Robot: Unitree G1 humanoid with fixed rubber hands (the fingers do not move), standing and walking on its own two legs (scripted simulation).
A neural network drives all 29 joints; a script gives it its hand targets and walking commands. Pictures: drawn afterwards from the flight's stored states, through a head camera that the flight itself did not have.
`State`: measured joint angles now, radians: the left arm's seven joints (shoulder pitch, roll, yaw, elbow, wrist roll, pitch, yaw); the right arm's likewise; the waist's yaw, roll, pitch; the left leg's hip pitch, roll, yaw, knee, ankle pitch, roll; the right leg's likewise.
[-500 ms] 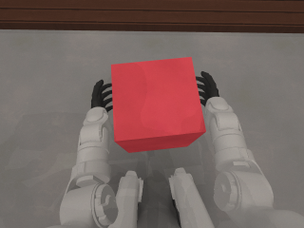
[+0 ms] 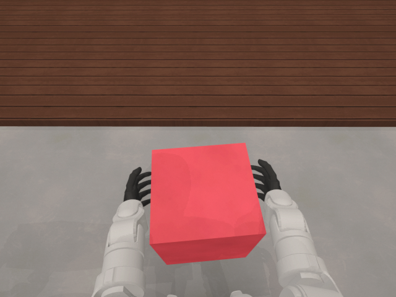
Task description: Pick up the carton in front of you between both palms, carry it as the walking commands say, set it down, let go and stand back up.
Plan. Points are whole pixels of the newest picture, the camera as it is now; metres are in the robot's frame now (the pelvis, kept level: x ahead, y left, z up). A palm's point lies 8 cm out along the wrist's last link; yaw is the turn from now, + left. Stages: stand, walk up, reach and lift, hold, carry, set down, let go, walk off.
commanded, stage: reach and lift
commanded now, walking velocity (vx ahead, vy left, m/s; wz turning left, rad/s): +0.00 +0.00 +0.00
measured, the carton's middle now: (203, 208) +0.33 +0.00 -0.09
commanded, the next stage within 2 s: hold in 1.28 s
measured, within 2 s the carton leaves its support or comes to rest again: neither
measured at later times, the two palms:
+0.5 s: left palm (121, 195) +0.30 +0.15 +0.07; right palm (284, 187) +0.30 -0.15 +0.07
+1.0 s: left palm (122, 191) +0.30 +0.15 +0.08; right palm (287, 184) +0.30 -0.15 +0.08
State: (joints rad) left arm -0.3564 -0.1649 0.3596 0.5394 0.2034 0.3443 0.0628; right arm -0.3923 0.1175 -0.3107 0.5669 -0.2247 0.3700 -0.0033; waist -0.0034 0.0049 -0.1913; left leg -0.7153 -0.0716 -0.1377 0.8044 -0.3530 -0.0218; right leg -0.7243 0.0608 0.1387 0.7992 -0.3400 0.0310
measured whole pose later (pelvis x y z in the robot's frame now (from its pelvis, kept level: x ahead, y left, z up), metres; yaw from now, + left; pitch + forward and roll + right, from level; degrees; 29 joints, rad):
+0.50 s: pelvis +0.01 +0.00 +0.04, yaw +0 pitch -3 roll +0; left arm -0.29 -0.16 0.30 0.40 0.29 0.60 0.01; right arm -0.30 0.16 -0.27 0.39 -0.28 0.63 0.00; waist -0.01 0.00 -0.05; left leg -0.18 -0.05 -0.15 0.47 -0.24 -0.01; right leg -0.18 0.04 0.14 0.46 -0.22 0.02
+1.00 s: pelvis +0.01 +0.00 +0.04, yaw +0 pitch -4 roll +0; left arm -0.29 -0.16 0.27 0.36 0.29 0.65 0.00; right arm -0.28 0.16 -0.25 0.34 -0.29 0.67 0.01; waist -0.01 0.00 -0.04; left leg -0.12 -0.04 -0.15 0.41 -0.22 -0.02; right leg -0.12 0.04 0.13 0.40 -0.21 0.01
